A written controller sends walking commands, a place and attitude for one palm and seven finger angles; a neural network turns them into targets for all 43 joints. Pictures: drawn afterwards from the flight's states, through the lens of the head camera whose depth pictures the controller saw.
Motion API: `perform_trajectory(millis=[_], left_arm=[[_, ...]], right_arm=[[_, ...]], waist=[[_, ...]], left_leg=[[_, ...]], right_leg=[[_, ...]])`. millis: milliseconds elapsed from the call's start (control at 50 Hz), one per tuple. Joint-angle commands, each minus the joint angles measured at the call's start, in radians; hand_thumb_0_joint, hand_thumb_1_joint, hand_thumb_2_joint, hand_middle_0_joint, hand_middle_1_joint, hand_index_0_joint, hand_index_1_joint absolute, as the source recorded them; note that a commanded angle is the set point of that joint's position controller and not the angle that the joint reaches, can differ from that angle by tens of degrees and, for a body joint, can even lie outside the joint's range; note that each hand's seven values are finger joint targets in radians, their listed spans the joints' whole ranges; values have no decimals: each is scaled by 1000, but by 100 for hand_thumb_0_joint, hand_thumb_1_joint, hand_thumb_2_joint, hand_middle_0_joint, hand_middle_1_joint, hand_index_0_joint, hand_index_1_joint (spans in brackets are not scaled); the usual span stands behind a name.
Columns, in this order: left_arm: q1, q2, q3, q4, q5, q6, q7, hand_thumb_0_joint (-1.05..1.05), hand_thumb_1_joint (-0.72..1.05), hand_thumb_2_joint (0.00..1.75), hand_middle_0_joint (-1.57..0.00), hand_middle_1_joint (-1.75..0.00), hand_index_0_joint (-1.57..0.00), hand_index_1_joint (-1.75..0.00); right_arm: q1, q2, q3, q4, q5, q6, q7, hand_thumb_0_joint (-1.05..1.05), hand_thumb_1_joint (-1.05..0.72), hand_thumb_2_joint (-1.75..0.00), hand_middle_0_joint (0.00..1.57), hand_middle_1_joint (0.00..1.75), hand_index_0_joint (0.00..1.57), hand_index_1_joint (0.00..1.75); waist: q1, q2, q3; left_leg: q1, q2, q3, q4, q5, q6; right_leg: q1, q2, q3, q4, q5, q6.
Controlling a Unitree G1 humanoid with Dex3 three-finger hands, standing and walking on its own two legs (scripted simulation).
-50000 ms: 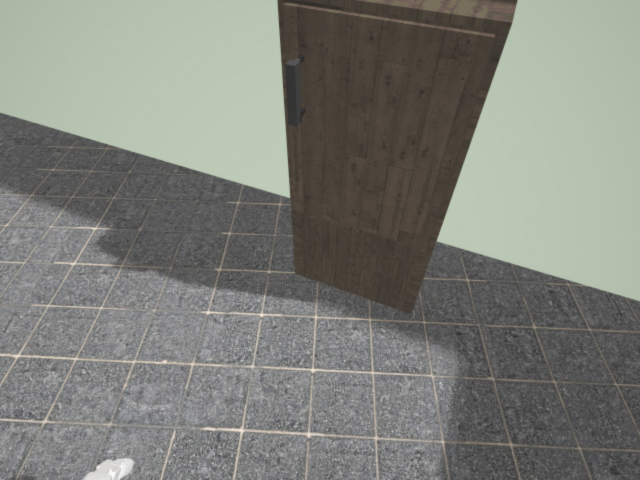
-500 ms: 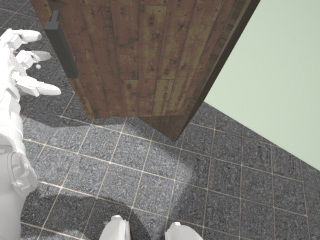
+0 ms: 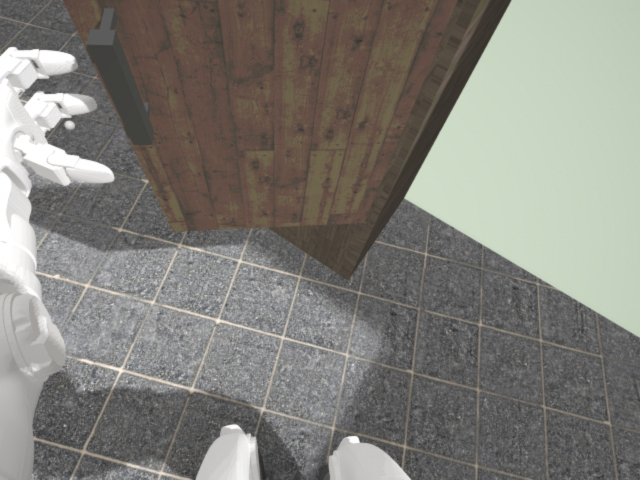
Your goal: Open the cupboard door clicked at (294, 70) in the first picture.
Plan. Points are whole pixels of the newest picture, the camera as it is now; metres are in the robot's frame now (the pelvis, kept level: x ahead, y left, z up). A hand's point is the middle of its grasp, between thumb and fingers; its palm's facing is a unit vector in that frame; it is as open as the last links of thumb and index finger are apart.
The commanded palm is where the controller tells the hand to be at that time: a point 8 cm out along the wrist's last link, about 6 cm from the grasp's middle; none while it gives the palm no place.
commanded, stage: slide the fingers in behind the handle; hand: left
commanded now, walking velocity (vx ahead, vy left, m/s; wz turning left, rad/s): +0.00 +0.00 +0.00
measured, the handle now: (127, 82) +0.58 +0.19 +0.10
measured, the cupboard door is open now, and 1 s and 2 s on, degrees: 40 40 41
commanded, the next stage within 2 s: close the thumb around the handle in 1.54 s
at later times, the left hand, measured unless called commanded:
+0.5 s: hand (97, 124) +0.51 +0.22 +0.09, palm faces +0.02 -1.00 +0.00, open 14.0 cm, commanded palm +0.50 +0.26 +0.09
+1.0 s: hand (135, 126) +0.51 +0.18 +0.09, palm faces +0.05 -1.00 -0.01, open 14.0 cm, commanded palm +0.49 +0.23 +0.09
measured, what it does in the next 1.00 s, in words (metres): stands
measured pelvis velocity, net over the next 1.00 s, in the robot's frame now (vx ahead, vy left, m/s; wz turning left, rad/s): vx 0.01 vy -0.01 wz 0.00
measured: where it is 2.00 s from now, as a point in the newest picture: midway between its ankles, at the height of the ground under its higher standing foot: outside the picture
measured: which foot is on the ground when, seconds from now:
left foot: down 0.00-1.00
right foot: down 0.00-1.00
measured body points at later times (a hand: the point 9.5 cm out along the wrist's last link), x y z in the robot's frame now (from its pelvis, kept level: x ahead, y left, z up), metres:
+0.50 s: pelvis +0.00 +0.00 +0.00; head +0.12 +0.03 +0.43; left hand +0.51 +0.27 +0.10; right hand -0.02 -0.26 -0.10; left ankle +0.04 +0.09 -0.68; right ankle -0.03 -0.11 -0.68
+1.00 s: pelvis +0.01 -0.01 +0.00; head +0.12 +0.01 +0.44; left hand +0.51 +0.23 +0.09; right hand +0.01 -0.27 -0.11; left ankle +0.04 +0.09 -0.68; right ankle -0.03 -0.11 -0.68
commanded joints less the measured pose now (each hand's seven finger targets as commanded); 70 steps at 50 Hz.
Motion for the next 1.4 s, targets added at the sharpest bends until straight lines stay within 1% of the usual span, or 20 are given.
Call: perform_trajectory(millis=[0,140,240,260,320,420,520,620,660,680,760,800,940,980,1000,1040,1120,1220,1260,1380], left_arm=[[-448,223,13,-225,-36,-72,8,0,-50,30,-30,-120,-30,-120],[-417,252,45,-214,-13,-70,59,0,-50,30,-30,-120,-30,-120],[-462,266,43,-199,4,-82,79,0,-50,30,-30,-120,-30,-120],[-485,254,30,-216,3,-86,80,0,-50,30,-30,-120,-30,-120],[-474,229,23,-256,0,-106,77,0,-50,30,-30,-120,-30,-120],[-447,138,-25,-234,-15,-75,71,0,-50,30,-30,-120,-30,-120],[-492,112,-37,-235,-12,-60,104,0,-50,30,-30,-120,-30,-120],[-442,111,-4,-334,-3,-107,145,0,-50,30,-30,-120,-30,-120],[-413,62,-36,-299,-2,-97,152,0,-50,30,-30,-120,-30,-120],[-404,75,-17,-283,-3,-94,158,0,-50,30,-30,-120,-30,-120],[-406,77,-28,-249,11,-56,170,0,-50,30,-30,-120,-30,-120],[-412,89,-8,-307,8,-77,179,0,-50,30,-30,-120,-30,-120],[-429,23,-57,-290,2,-118,181,0,-50,30,-30,-120,-30,-120],[-455,29,-55,-270,3,-112,180,0,-50,30,-30,-120,-30,-120],[-454,68,-30,-278,5,-112,180,0,-50,30,-30,-120,-30,-120],[-456,12,-70,-301,1,-110,177,0,-50,30,-30,-120,-30,-120],[-463,-37,-110,-266,-8,-101,178,0,-50,30,-30,-120,-30,-120],[-461,44,-43,-257,-2,-100,194,0,-50,30,-30,-120,-30,-120],[-456,11,-79,-271,7,-103,192,0,-50,30,-30,-120,-30,-120],[-454,60,-40,-241,5,-104,190,0,-50,30,-30,-120,-30,-120]], right_arm=[[165,-193,-72,-39,-10,-23,-12,0,-90,-90,20,30,20,30],[166,-192,-73,-48,-13,-26,-6,0,-90,-90,20,30,20,30],[164,-190,-69,-47,-11,-32,-6,0,-90,-90,20,30,20,30],[166,-190,-70,-46,-11,-34,-6,0,-90,-90,20,30,20,30],[166,-186,-75,-43,-15,-37,-2,0,-90,-90,20,30,20,30],[169,-184,-80,-37,-14,-35,4,0,-90,-90,20,30,20,30],[177,-181,-81,-27,-19,-35,6,0,-90,-90,20,30,20,30],[175,-169,-89,-36,-28,-39,23,0,-90,-90,20,30,20,30],[166,-164,-87,-36,-26,-36,29,0,-90,-90,20,30,20,30],[176,-165,-86,-36,-27,-34,29,0,-90,-90,20,30,20,30],[166,-167,-87,-48,-19,-24,30,0,-90,-90,20,30,20,30],[162,-165,-89,-57,-21,-26,29,0,-90,-90,20,30,20,30],[148,-154,-88,-41,-20,-38,33,0,-90,-90,20,30,20,30],[157,-156,-86,-32,-22,-42,33,0,-90,-90,20,30,20,30],[156,-161,-89,-32,-20,-40,31,0,-90,-90,20,30,20,30],[146,-152,-89,-36,-19,-43,32,0,-90,-90,20,30,20,30],[145,-151,-86,-26,-18,-46,34,0,-90,-90,20,30,20,30],[155,-158,-88,-21,-20,-50,29,0,-90,-90,20,30,20,30],[148,-151,-85,-29,-19,-49,33,0,-90,-90,20,30,20,30],[160,-160,-85,-30,-20,-49,31,0,-90,-90,20,30,20,30]], waist=[[-11,162,-459],[7,138,-437],[-8,134,-419],[-18,133,-426],[-2,190,-501],[-10,164,-475],[-27,136,-440],[19,199,-561],[8,161,-508],[8,115,-487],[0,82,-434],[18,122,-490],[-7,92,-468],[-14,93,-451],[0,110,-477],[-3,137,-502],[-23,88,-450],[-7,79,-477],[-7,114,-471],[-6,79,-454]], left_leg=[[574,-16,-106,-74,375,2],[524,-20,-96,-81,329,4],[476,-20,-91,-72,280,6],[491,-19,-93,-73,291,6],[569,-16,-101,-65,355,-3],[590,-15,-110,-74,364,-4],[576,-13,-116,-72,378,-1],[670,-14,-117,-57,527,-16],[631,-17,-106,-58,499,-11],[602,-20,-105,-60,493,-6],[525,-28,-84,-72,413,2],[570,-30,-82,-69,459,-1],[535,-35,-76,-57,405,3],[520,-37,-75,-55,389,7],[523,-36,-75,-58,388,3],[553,-38,-74,-58,401,3],[518,-38,-79,-59,360,5],[486,-43,-70,-54,365,10],[494,-45,-67,-55,375,8],[461,-45,-67,-56,344,12]], right_leg=[[-42,17,40,-116,315,11],[-19,13,46,-120,291,12],[-23,11,55,-115,264,15],[-22,12,55,-115,273,15],[-36,14,49,-101,302,9],[-58,17,34,-108,298,9],[-75,15,32,-107,308,10],[-32,18,30,-80,395,3],[-28,19,30,-88,400,8],[-2,20,29,-88,410,8],[25,14,42,-102,406,16],[39,14,45,-93,438,12],[36,12,59,-97,430,16],[36,11,60,-97,423,16],[48,8,63,-96,424,16],[42,8,60,-98,430,14],[26,10,59,-106,401,17],[71,4,73,-103,433,19],[63,3,72,-99,443,18],[75,5,76,-104,422,18]])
